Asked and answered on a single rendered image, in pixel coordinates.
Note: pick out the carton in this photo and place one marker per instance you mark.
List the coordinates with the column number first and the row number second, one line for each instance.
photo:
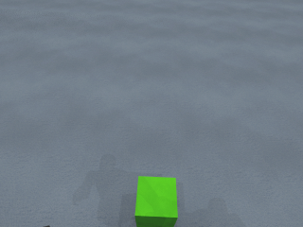
column 156, row 202

